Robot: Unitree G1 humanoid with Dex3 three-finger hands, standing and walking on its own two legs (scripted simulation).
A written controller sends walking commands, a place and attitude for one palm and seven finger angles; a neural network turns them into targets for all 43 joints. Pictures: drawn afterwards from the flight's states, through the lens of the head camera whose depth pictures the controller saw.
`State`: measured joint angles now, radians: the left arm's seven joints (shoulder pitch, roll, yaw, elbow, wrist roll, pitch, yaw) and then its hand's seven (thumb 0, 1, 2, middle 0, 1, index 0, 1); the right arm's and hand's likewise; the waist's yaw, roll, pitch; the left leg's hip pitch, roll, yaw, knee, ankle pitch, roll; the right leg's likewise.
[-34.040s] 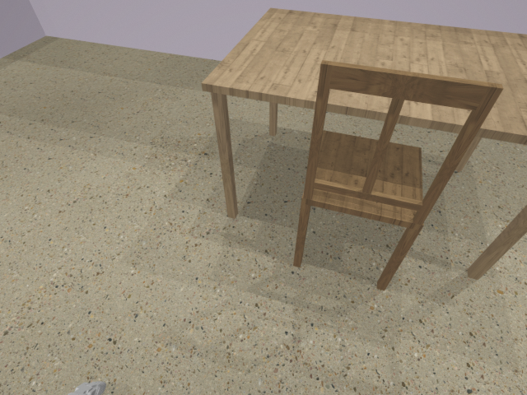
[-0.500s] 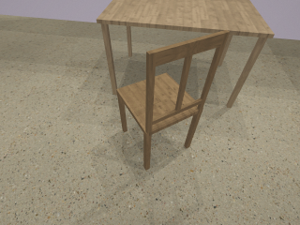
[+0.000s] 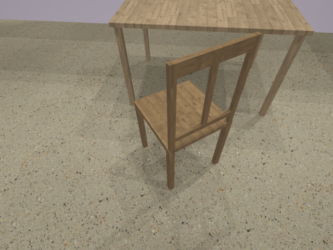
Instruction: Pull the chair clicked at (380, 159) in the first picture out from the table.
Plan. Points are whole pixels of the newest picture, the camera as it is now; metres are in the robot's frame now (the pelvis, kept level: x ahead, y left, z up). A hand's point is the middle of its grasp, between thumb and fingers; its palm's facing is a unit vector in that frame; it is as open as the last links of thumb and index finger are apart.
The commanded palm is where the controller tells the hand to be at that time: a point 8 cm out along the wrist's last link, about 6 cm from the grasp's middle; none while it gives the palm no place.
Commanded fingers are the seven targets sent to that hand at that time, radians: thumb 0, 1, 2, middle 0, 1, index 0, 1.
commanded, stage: let the arm hang, fingers relaxed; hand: left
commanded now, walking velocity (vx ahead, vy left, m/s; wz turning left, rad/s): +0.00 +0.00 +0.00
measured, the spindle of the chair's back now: (208, 97) +0.69 -0.14 -0.08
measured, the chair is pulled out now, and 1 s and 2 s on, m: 0.48 0.48 0.48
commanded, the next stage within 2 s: look to check the result in 0.32 s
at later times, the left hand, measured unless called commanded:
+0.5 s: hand out of the picture +0.03 +0.17 -0.18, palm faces +0.03 -0.98 -0.20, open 7.3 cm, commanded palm none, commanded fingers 0.00 0.90 0.90 -0.20 -0.30 -0.20 -0.30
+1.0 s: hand out of the picture +0.06 +0.18 -0.18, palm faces +0.02 -0.98 -0.21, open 7.3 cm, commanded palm none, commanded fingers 0.00 0.90 0.90 -0.20 -0.30 -0.20 -0.30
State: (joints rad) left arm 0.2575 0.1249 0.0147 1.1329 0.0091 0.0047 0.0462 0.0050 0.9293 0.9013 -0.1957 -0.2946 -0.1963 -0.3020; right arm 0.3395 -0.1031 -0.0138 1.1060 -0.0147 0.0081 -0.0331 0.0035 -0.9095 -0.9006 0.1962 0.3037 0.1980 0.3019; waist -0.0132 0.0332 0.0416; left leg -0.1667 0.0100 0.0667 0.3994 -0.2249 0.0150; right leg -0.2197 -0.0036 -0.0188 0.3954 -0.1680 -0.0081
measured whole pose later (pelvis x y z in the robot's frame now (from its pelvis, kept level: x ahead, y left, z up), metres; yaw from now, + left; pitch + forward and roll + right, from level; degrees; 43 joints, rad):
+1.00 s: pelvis +0.05 +0.01 +0.00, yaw -1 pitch +0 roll +0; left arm 0.25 0.14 0.02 1.14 0.01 0.00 0.05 0.01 0.94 0.90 -0.20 -0.29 -0.20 -0.30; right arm 0.29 -0.12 -0.02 1.13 -0.01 0.00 -0.05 0.00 -0.91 -0.90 0.20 0.30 0.20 0.30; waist -0.01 0.02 0.07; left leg -0.07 0.00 0.08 0.37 -0.29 0.02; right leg -0.15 -0.01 0.00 0.40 -0.25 0.00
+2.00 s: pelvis +0.05 +0.01 +0.00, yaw -1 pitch -1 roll +0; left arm 0.27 0.12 0.02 1.15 0.01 0.00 0.05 0.01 0.93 0.90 -0.20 -0.29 -0.20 -0.30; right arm 0.30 -0.11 -0.01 1.14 -0.01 0.00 -0.05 0.00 -0.91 -0.90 0.20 0.30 0.20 0.30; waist -0.01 0.02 0.07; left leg -0.06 0.00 0.08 0.36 -0.29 0.02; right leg -0.13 -0.01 0.00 0.39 -0.25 0.01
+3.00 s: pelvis +0.05 +0.01 +0.00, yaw -1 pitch -1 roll +0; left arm 0.27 0.11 0.03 1.16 0.01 0.00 0.05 0.01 0.93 0.90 -0.20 -0.29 -0.20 -0.30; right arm 0.31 -0.11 -0.01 1.14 -0.01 0.00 -0.05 0.00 -0.91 -0.90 0.20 0.30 0.20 0.30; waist -0.01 0.02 0.06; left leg -0.05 -0.01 0.09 0.35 -0.28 0.03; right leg -0.15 -0.02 0.01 0.41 -0.25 0.01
